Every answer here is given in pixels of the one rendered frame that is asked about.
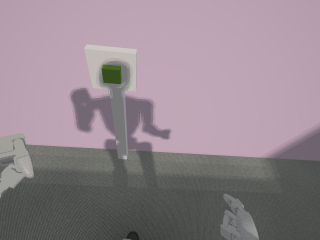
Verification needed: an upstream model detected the panel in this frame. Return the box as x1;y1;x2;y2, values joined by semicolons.
84;44;137;160

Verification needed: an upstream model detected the left robot hand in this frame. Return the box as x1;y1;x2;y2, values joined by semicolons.
0;133;34;199

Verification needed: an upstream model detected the right robot hand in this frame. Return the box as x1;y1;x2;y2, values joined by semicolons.
220;193;259;240

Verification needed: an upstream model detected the button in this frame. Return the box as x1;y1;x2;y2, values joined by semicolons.
101;64;122;84

